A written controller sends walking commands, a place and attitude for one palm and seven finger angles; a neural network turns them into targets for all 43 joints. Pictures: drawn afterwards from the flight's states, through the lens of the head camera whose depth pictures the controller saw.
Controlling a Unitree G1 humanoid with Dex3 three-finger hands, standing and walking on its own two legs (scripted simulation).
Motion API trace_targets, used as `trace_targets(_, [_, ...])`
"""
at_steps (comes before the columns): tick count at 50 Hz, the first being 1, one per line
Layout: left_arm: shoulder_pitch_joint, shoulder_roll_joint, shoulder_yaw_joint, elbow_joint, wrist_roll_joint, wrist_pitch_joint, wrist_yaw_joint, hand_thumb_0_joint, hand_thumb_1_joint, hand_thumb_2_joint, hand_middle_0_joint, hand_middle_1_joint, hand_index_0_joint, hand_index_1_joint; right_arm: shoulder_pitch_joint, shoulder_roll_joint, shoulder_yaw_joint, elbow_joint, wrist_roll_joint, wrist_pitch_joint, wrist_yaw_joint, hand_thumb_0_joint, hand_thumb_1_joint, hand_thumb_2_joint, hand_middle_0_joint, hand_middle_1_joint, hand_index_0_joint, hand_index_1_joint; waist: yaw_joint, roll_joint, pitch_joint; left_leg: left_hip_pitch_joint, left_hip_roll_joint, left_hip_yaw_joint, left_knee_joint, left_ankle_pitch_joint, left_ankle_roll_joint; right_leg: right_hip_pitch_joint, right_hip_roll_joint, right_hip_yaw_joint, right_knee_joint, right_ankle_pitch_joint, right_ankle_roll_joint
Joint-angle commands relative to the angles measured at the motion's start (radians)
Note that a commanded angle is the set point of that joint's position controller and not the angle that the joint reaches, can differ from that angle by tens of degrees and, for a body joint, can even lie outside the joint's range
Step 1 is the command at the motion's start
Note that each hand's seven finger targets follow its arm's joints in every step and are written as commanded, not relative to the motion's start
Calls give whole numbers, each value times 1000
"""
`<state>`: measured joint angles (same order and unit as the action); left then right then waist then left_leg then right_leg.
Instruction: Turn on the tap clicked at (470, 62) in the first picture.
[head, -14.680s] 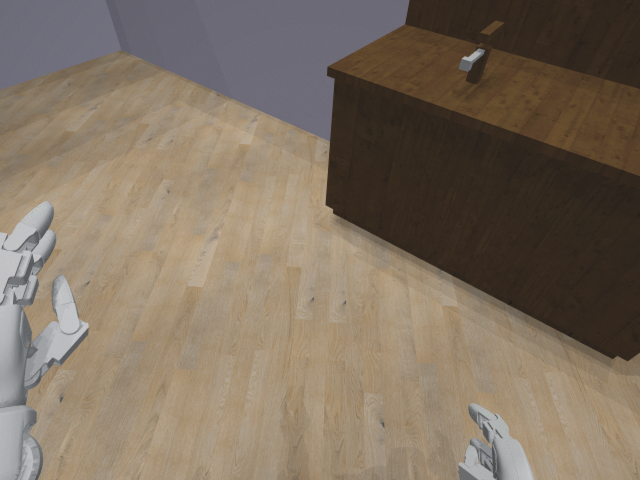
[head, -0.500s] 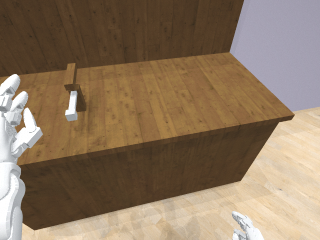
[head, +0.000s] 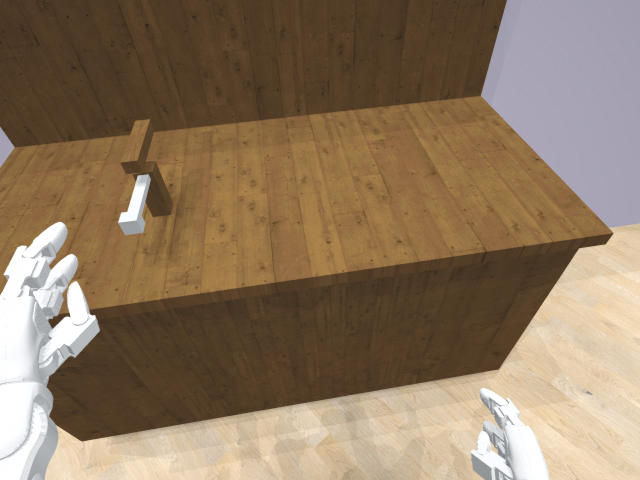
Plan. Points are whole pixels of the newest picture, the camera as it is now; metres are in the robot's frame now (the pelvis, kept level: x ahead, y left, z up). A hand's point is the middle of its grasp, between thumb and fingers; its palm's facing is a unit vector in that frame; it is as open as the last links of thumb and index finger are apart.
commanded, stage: turn the palm inward beside the body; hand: left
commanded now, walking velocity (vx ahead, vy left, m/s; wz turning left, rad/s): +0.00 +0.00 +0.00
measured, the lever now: (132, 222) +0.45 +0.37 +0.06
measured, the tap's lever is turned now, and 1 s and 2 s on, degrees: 0 0 0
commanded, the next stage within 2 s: reach beside the lever's end, fingers flat in 1.52 s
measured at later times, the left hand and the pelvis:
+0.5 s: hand (72, 354) +0.19 +0.27 +0.14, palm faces +0.45 -0.88 -0.16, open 7.4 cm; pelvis -0.01 +0.03 -0.01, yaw +0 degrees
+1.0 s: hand (67, 398) +0.15 +0.26 +0.13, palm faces +0.46 -0.88 -0.11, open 7.4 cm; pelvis -0.03 +0.03 -0.01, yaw +0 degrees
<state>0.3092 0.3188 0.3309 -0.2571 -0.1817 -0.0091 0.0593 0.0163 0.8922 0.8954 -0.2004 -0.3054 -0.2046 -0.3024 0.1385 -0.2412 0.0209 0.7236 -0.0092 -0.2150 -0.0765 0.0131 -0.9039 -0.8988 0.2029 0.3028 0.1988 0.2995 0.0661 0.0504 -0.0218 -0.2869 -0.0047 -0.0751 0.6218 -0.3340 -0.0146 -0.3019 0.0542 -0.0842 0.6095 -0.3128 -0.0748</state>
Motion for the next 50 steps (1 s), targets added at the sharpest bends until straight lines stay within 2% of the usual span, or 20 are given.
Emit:
trace_targets(1, [-41, 228, 203, -291, -13, -139, 54, 0, 900, 900, -200, -300, -200, -300, -94, -100, -45, -160, -1, -71, 6, 0, -900, -900, 200, 300, 200, 300, 39, -53, -221, -98, -18, 23, 8, 204, 19, 215, -146, 212, -55, 461, 131])
trace_targets(2, [-16, 204, 179, -305, -4, -156, 61, 0, 900, 900, -200, -300, -200, -300, -82, -93, -43, -164, -9, -75, 11, 0, -900, -900, 200, 300, 200, 300, 42, -38, -235, -93, -23, 34, 10, 233, 21, 215, -139, 191, -31, 506, 125])
trace_targets(3, [-10, 191, 156, -319, 7, -174, 65, 0, 900, 900, -200, -300, -200, -300, -71, -95, -41, -167, -11, -81, 16, 0, -900, -900, 200, 300, 200, 300, 30, -8, -218, -80, -30, 43, 11, 257, 27, 183, -119, 160, -20, 522, 116])
trace_targets(6, [34, 179, 134, -342, 17, -192, 57, 0, 900, 900, -200, -300, -200, -300, -47, -108, -42, -178, -8, -96, 20, 0, -900, -900, 200, 300, 200, 300, 17, 0, -194, -57, -34, 55, 17, 312, 40, 138, -88, 109, -1, 551, 104])
trace_targets(10, [28, 133, 88, -326, -9, -164, 31, 0, 900, 900, -200, -300, -200, -300, -41, -113, -39, -182, -1, -107, 3, 0, -900, -900, 200, 300, 200, 300, 6, -34, -120, -77, -33, 47, -5, 249, 42, 87, -72, 83, -29, 395, 88])
trace_targets(11, [24, 130, 87, -341, -16, -159, 31, 0, 900, 900, -200, -300, -200, -300, -50, -114, -39, -186, 4, -115, 0, 0, -900, -900, 200, 300, 200, 300, 9, -13, -120, -64, -32, 48, -5, 254, 43, 77, -66, 76, -32, 371, 81])
trace_targets(14, [41, 101, 62, -342, -20, -145, 37, 0, 900, 900, -200, -300, -200, -300, -44, -109, -38, -189, 2, -127, -9, 0, -900, -900, 200, 300, 200, 300, 18, -31, -139, -63, -32, 43, -20, 232, 40, 62, -54, 53, -33, 275, 70])
trace_targets(15, [39, 98, 57, -330, -20, -139, 41, 0, 900, 900, -200, -300, -200, -300, -48, -110, -35, -189, 2, -129, -12, 0, -900, -900, 200, 300, 200, 300, 19, -33, -119, -73, -31, 39, -28, 208, 39, 51, -51, 51, -38, 231, 67])
trace_targets(19, [51, 84, 48, -336, -13, -129, 61, 0, 900, 900, -200, -300, -200, -300, -55, -103, -29, -191, -1, -138, -15, 0, -900, -900, 200, 300, 200, 300, 25, -35, -131, -75, -29, 34, -40, 176, 35, 44, -46, 41, -40, 162, 62])
trace_targets(21, [51, 98, 53, -368, -7, -128, 73, 0, 900, 900, -200, -300, -200, -300, -66, -103, -24, -196, 0, -143, -13, 0, -900, -900, 200, 300, 200, 300, 31, -11, -145, -65, -26, 32, -41, 184, 33, 46, -40, 38, -35, 158, 56])
trace_targets(22, [43, 72, 22, -382, 0, -128, 74, 0, 900, 900, -200, -300, -200, -300, -68, -96, -21, -198, -1, -145, -11, 0, -900, -900, 200, 300, 200, 300, 28, 15, -145, -64, -24, 32, -47, 182, 29, 39, -41, 31, -31, 145, 54])
trace_targets(26, [55, 73, 17, -394, 7, -128, 91, 0, 900, 900, -200, -300, -200, -300, -74, -98, -14, -201, -3, -152, -11, 0, -900, -900, 200, 300, 200, 300, 28, 14, -121, -74, -18, 17, -62, 136, 24, 21, -34, 22, -34, 84, 50])
trace_targets(28, [59, 50, -6, -375, 4, -116, 90, 0, 900, 900, -200, -300, -200, -300, -82, -93, -9, -200, -3, -152, -13, 0, -900, -900, 200, 300, 200, 300, 22, -13, -88, -90, -17, 14, -69, 95, 26, 11, -36, 24, -47, 48, 52])
trace_targets(31, [65, 53, 0, -369, -2, -90, 90, 0, 900, 900, -200, -300, -200, -300, -93, -95, -7, -203, 3, -148, -17, 0, -900, -900, 200, 300, 200, 300, 25, -4, -71, -101, -19, 12, -79, 44, 26, 9, -36, 29, -64, 1, 52])
trace_targets(34, [61, 28, -26, -383, -4, -75, 92, 0, 900, 900, -200, -300, -200, -300, -99, -89, -2, -205, 0, -149, -20, 0, -900, -900, 200, 300, 200, 300, 21, 3, -64, -99, -19, 7, -90, 12, 24, 5, -37, 27, -68, -23, 52])
trace_targets(36, [63, 37, -20, -402, -3, -75, 95, 0, 900, 900, -200, -300, -200, -300, -98, -92, -2, -208, 3, -151, -20, 0, -900, -900, 200, 300, 200, 300, 23, -3, -76, -95, -21, 4, -89, 21, 25, 13, -35, 26, -67, -16, 51])
trace_targets(40, [85, 18, -49, -428, 1, -87, 98, 0, 900, 900, -200, -300, -200, -300, -98, -88, -1, -211, -1, -158, -17, 0, -900, -900, 200, 300, 200, 300, 22, 35, -73, -93, -23, 6, -90, 14, 22, 7, -36, 25, -61, -18, 47])
trace_targets(41, [96, 31, -36, -424, 3, -86, 101, 0, 900, 900, -200, -300, -200, -300, -93, -92, 0, -212, 1, -159, -16, 0, -900, -900, 200, 300, 200, 300, 23, 29, -66, -101, -21, 2, -90, 11, 21, 5, -34, 21, -58, -20, 48])
trace_targets(44, [130, 10, -44, -409, -7, -81, 101, 0, 900, 900, -200, -300, -200, -300, -99, -89, -2, -214, -1, -158, -17, 0, -900, -900, 200, 300, 200, 300, 21, -16, -57, -113, -24, 4, -86, -7, 26, 7, -36, 25, -67, -37, 51])
trace_targets(50, [97, 15, -32, -426, -30, -55, 102, 0, 900, 900, -200, -300, -200, -300, -111, -88, 0, -219, 4, -157, -23, 0, -900, -900, 200, 300, 200, 300, 19, -13, -48, -129, -33, 14, -66, -44, 35, 7, -48, 53, -98, -90, 57])
